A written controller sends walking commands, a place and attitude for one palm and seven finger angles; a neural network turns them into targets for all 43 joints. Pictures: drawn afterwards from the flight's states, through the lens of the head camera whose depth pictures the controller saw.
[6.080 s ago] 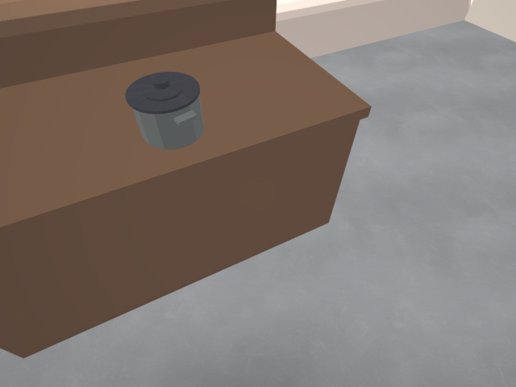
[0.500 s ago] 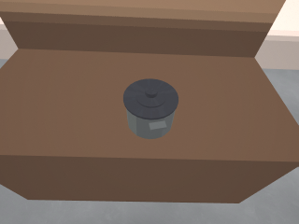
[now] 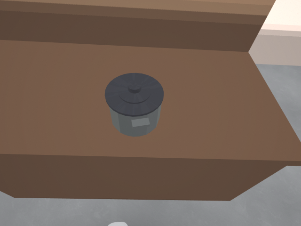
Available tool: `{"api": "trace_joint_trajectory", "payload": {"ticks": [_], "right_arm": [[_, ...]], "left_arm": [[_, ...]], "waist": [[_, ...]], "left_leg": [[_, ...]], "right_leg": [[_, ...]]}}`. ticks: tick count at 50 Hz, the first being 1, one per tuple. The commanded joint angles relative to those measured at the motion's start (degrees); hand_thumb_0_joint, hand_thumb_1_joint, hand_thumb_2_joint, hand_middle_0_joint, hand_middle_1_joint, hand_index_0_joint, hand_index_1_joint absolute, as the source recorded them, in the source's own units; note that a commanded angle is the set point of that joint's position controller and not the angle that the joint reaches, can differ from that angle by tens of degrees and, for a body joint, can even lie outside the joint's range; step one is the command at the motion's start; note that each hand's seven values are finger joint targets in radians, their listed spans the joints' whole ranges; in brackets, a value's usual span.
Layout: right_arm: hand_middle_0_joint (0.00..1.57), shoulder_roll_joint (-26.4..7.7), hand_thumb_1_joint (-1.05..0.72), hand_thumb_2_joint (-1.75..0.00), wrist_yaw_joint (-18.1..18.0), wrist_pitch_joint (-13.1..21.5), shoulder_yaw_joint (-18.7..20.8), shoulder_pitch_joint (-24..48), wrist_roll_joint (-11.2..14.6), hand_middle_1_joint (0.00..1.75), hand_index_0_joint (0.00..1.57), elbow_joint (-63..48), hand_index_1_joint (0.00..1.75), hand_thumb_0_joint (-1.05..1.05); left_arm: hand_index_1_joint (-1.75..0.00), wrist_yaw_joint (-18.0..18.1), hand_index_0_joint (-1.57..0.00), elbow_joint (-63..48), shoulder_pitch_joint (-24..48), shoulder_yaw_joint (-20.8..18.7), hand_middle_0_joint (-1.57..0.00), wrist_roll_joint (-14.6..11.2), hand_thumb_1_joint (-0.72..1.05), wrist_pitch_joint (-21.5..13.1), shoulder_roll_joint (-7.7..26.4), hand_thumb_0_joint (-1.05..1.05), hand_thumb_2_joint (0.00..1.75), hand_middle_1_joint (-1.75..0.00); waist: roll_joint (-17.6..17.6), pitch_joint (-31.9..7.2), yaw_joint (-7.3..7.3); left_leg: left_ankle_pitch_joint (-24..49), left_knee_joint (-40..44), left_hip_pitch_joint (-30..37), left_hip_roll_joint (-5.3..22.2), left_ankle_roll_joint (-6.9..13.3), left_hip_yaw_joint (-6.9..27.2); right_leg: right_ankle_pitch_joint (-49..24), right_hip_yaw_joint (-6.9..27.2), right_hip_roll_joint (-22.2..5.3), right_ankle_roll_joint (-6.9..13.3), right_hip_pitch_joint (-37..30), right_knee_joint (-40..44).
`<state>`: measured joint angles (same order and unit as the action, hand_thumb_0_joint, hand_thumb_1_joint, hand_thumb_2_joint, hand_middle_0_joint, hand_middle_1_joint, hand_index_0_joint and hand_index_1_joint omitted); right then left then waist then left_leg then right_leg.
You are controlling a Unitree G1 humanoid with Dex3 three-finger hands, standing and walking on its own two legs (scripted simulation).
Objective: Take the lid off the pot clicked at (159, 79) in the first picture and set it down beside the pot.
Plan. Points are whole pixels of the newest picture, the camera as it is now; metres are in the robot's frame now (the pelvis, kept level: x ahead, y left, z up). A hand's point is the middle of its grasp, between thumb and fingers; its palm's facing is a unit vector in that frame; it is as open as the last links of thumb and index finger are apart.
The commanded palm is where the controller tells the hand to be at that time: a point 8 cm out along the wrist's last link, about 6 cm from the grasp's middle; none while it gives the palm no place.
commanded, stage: shuffle to correct the standing spot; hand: left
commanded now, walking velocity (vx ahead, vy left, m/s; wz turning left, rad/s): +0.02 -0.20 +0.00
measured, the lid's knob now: (134, 86) +0.50 +0.08 +0.07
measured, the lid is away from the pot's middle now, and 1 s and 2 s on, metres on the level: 0.00 0.00 0.00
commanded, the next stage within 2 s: come to a stop and stand still in 0.30 s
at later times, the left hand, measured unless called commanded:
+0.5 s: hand out of the picture +0.09 +0.13 -0.17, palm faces -0.01 -0.97 -0.24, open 7.4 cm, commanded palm none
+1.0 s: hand out of the picture -0.01 +0.12 -0.17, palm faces +0.05 -0.98 -0.19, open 7.4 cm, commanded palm none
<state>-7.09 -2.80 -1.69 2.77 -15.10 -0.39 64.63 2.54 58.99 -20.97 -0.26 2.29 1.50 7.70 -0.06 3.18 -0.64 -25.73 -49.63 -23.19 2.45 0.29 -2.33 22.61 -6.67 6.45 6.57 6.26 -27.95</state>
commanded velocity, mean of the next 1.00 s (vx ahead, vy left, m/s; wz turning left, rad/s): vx -0.01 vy -0.07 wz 0.04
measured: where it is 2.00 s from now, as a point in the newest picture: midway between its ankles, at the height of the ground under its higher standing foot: outside the picture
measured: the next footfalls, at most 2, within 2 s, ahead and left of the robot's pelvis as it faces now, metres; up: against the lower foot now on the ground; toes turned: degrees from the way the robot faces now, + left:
right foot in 0.40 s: +0.05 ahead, -0.23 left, +0.00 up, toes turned +1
left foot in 0.72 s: +0.04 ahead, +0.05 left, +0.00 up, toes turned +7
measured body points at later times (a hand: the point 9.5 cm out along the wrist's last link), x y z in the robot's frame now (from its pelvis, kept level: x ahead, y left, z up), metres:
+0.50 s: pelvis +0.03 -0.07 +0.01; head +0.08 -0.06 +0.45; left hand +0.09 +0.18 -0.15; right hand +0.03 -0.29 -0.15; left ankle +0.00 +0.09 -0.72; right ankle +0.01 -0.23 -0.72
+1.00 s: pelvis +0.01 -0.06 +0.02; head +0.03 -0.04 +0.46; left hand -0.02 +0.17 -0.15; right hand +0.08 -0.29 -0.13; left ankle +0.00 +0.04 -0.72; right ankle +0.01 -0.23 -0.72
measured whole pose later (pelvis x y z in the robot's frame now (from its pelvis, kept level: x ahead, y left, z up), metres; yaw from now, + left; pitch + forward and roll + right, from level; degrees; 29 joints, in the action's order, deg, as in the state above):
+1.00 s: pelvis +0.01 -0.06 +0.02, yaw +4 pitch +0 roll +0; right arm -8.1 -0.7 -0.1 2.1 -9.9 -0.2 59.8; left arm 2.2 60.8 -17.3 0.6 1.5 0.5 11.7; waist -2.7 2.8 0.7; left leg -14.1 -26.8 -13.1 0.9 1.0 -3.7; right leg 13.2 -1.5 -4.8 -3.7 11.6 -24.7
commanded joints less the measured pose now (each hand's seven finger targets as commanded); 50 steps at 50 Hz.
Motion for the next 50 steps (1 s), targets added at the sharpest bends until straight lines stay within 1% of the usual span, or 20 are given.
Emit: {"api": "trace_joint_trajectory", "payload": {"ticks": [1, 2, 3, 4, 5, 6, 8, 10, 16, 19, 21, 24, 30, 33, 35, 38, 39, 41, 45, 50], "right_arm": [[0.2, -3.26, -0.9, -0.9, 0.05, 1.83, 0.83, -1.88, -0.03, 0.3, 0.2, -3.21, 0.3, 0.0], [0.2, -3.24, -0.9, -0.9, -0.03, 1.92, 0.46, -4.75, -0.11, 0.3, 0.2, -2.59, 0.3, 0.0], [0.2, -4.69, -0.9, -0.9, -0.24, 2.19, 0.7, -8.58, -0.4, 0.3, 0.2, -1.62, 0.3, 0.0], [0.2, -10.02, -0.9, -0.9, -0.88, 2.36, 1.57, -12.68, -0.94, 0.3, 0.2, -1.43, 0.3, 0.0], [0.2, -11.17, -0.9, -0.9, -1.1, 2.01, 1.58, -13.4, -0.49, 0.3, 0.2, -1.94, 0.3, 0.0], [0.2, -11.56, -0.9, -0.9, -0.93, 2.16, 1.7, -11.04, -0.66, 0.3, 0.2, -2.77, 0.3, 0.0], [0.2, -8.22, -0.9, -0.9, -0.4, 3.1, 0.94, -2.56, -1.02, 0.3, 0.2, -5.15, 0.3, 0.0], [0.2, -7.58, -0.9, -0.9, 0.28, 3.46, 0.72, 0.04, -1.25, 0.3, 0.2, -6.0, 0.3, 0.0], [0.2, -8.66, -0.9, -0.9, 1.46, 1.55, 1.48, -3.9, -0.85, 0.3, 0.2, -5.27, 0.3, 0.0], [0.2, -7.41, -0.9, -0.9, 1.43, 1.13, 1.39, -4.41, -0.48, 0.3, 0.2, -5.94, 0.3, 0.0], [0.2, -6.03, -0.9, -0.9, 1.61, 1.12, 1.1, -3.46, -0.52, 0.3, 0.2, -6.43, 0.3, 0.0], [0.2, -5.74, -0.9, -0.9, 1.52, 0.66, 0.4, -2.87, 0.14, 0.3, 0.2, -6.47, 0.3, 0.0], [0.2, -4.98, -0.9, -0.9, 1.31, 0.07, -0.24, -0.87, 0.68, 0.3, 0.2, -5.96, 0.3, 0.0], [0.2, -5.75, -0.9, -0.9, 1.39, -0.08, -0.15, 0.06, 0.81, 0.3, 0.2, -6.61, 0.3, 0.0], [0.2, -6.14, -0.9, -0.9, 1.44, 0.39, -0.18, -2.1, 0.91, 0.3, 0.2, -6.01, 0.3, 0.0], [0.2, -7.67, -0.9, -0.9, 1.42, 2.02, -0.2, 0.01, 0.51, 0.3, 0.2, -5.72, 0.3, 0.0], [0.2, -7.52, -0.9, -0.9, 1.31, 2.14, -0.43, 0.96, 0.58, 0.3, 0.2, -5.84, 0.3, 0.0], [0.2, -7.37, -0.9, -0.9, 1.48, 2.12, -0.39, 1.74, 0.43, 0.3, 0.2, -5.63, 0.3, 0.0], [0.2, -7.15, -0.9, -0.9, 1.98, 1.78, 0.07, 0.89, -0.09, 0.3, 0.2, -5.43, 0.3, 0.0], [0.2, -6.57, -0.9, -0.9, 2.47, 1.77, 0.13, -0.59, -0.25, 0.3, 0.2, -5.56, 0.3, 0.0]], "left_arm": [[-0.3, 0.36, -0.2, -3.2, -2.42, -2.17, -0.2, -0.49, 0.9, -1.14, 8.42, 0.0, 0.9, -0.3], [-0.3, 0.22, -0.2, -3.77, -1.15, -2.26, -0.2, -0.9, 0.9, -1.06, 8.41, 0.0, 0.9, -0.3], [-0.3, -0.09, -0.2, -4.77, 0.48, -2.34, -0.2, -1.35, 0.9, -1.17, 8.01, 0.0, 0.9, -0.3], [-0.3, -0.27, -0.2, -5.82, -0.18, -2.29, -0.2, -1.76, 0.9, -1.31, 5.57, 0.0, 0.9, -0.3], [-0.3, -0.08, -0.2, -6.41, 1.27, -1.95, -0.2, -1.98, 0.9, -1.38, 5.76, 0.0, 0.9, -0.3], [-0.3, 0.11, -0.2, -6.59, 2.85, -2.17, -0.2, -1.89, 0.9, -0.65, 7.77, 0.0, 0.9, -0.3], [-0.3, -0.29, -0.2, -6.3, 5.22, -2.02, -0.2, -1.02, 0.9, -0.35, 6.09, 0.0, 0.9, -0.3], [-0.3, -0.77, -0.2, -5.93, 4.24, -1.62, -0.2, -1.08, 0.9, -0.03, 4.63, 0.0, 0.9, -0.3], [-0.3, -1.09, -0.2, -4.92, 5.73, -0.54, -0.2, -1.55, 0.9, -0.48, 5.41, 0.0, 0.9, -0.3], [-0.3, -0.57, -0.2, -4.48, 3.81, -1.22, -0.2, -1.41, 0.9, -0.46, 8.54, 0.0, 0.9, -0.3], [-0.3, -0.32, -0.2, -4.03, 2.36, -0.87, -0.2, -1.3, 0.9, -0.6, 8.57, 0.0, 0.9, -0.3], [-0.3, 0.3, -0.2, -2.51, 3.2, -1.22, -0.2, -1.75, 0.9, -2.78, 10.02, 0.0, 0.9, -0.3], [-0.3, 0.6, -0.2, -1.52, 2.63, -2.23, -0.2, -1.36, 0.9, -2.75, 12.79, 0.0, 0.9, -0.3], [-0.3, 0.75, -0.2, -1.72, 3.42, -2.4, -0.2, -1.18, 0.9, -2.32, 13.25, 0.0, 0.9, -0.3], [-0.3, 0.74, -0.2, -2.72, 5.89, -2.17, -0.2, -1.4, 0.9, -2.1, 12.34, 0.0, 0.9, -0.3], [-0.3, 0.49, -0.2, -2.67, 3.67, -0.87, -0.2, -1.57, 0.9, -1.55, 8.02, 0.0, 0.9, -0.3], [-0.3, 0.5, -0.2, -1.63, 2.04, -0.63, -0.2, -1.64, 0.9, -1.46, 7.57, 0.0, 0.9, -0.3], [-0.3, 0.22, -0.2, 0.03, 0.18, -0.18, -0.2, -1.57, 0.9, -1.48, 7.72, 0.0, 0.9, -0.3], [-0.3, -0.32, -0.2, -0.14, -0.19, 0.0, -0.2, -1.12, 0.9, -1.39, 7.73, 0.0, 0.9, -0.3], [-0.3, -0.4, -0.2, 0.38, -2.01, 0.1, -0.2, -0.91, 0.9, -2.24, 7.73, 0.0, 0.9, -0.3]], "waist": [[-1.3, 1.42, 0.14], [-1.41, 0.76, -1.63], [-0.79, -0.37, -3.35], [10.39, -5.06, -4.06], [13.73, -6.1, -4.31], [12.33, -7.34, -2.94], [4.67, -1.4, 0.83], [6.32, -0.89, 2.41], [8.42, -1.92, -0.2], [3.21, -2.86, 0.04], [11.51, -3.41, 0.43], [-6.59, -8.17, -0.27], [-11.13, -4.18, 1.14], [-12.79, -4.03, 0.84], [-10.48, -5.18, -1.26], [7.51, -4.5, 0.29], [8.1, -3.98, 0.93], [2.08, -2.54, 1.36], [4.35, 0.75, 0.62], [4.05, 0.54, 0.83]], "left_leg": [[1.57, 8.0, -0.21, -0.12, -0.04, -2.43], [8.79, 16.68, 6.4, -0.49, 0.78, -2.69], [25.9, 24.59, 15.54, 3.45, 3.74, 2.08], [43.51, 26.87, 23.26, 17.58, 11.97, 21.57], [53.64, 31.39, 21.36, 25.72, 18.65, 30.01], [49.64, 30.61, 18.27, 25.88, 18.42, 30.17], [41.41, 30.42, 10.61, 20.05, 13.78, 19.89], [33.62, 30.5, 5.74, 14.68, 9.99, 12.22], [22.76, 27.47, 6.44, 8.61, 4.8, 10.25], [24.87, 23.03, 4.31, 5.26, 1.87, 7.43], [25.24, 22.75, 5.85, 4.56, 1.48, 6.41], [24.87, 18.5, 9.45, 2.3, -1.3, 1.94], [5.24, 15.02, 5.13, -0.62, -2.73, -0.87], [4.38, 14.38, 5.39, -0.66, -2.6, -0.68], [15.52, 24.27, 12.65, 0.59, -1.88, -0.85], [41.57, 27.49, 17.72, 6.87, 2.77, 5.25], [39.61, 28.56, 16.07, 7.59, 3.74, 6.32], [29.88, 29.33, 14.35, 6.97, 3.16, 6.5], [7.91, 33.06, 9.73, 6.53, 2.47, 7.52], [1.3, 32.25, 8.04, 4.87, 2.04, 6.8]], "right_leg": [[-49.3, 12.4, -17.21, 7.11, -1.81, 0.75], [-50.25, 9.65, -14.52, 3.7, 1.12, -3.57], [-47.34, 6.52, -10.69, -2.37, 7.58, -12.51], [-23.39, 3.1, -5.72, -8.23, 17.9, -27.01], [9.89, 7.21, -4.38, -9.54, 22.18, -39.5], [10.84, 12.66, -5.71, -7.26, 21.36, -45.03], [7.46, 11.82, -7.91, -6.59, 24.04, -47.5], [4.53, 9.48, -9.0, -7.16, 20.34, -41.26], [-6.08, 0.16, -7.77, -9.59, 6.94, 0.29], [-19.67, 5.58, -12.12, -7.23, 3.4, 0.26], [-21.29, 5.58, -13.23, -7.33, 3.94, -0.15], [-38.89, 7.63, -15.92, -6.98, -0.43, 0.97], [-55.41, 13.58, -21.37, -3.8, -2.98, 3.95], [-55.0, 14.04, -22.83, -0.34, -2.14, 3.08], [-50.19, 11.34, -20.55, -2.3, 1.62, 0.16], [-19.56, 7.08, -12.74, -8.17, 6.81, 0.07], [-13.48, 6.72, -12.04, -8.61, 5.31, 1.67], [-12.68, 6.53, -12.11, -8.41, 4.52, 4.9], [-8.26, 5.99, -11.81, -8.59, 6.65, 6.03], [-6.23, 6.38, -11.91, -7.52, 7.3, 6.42]]}}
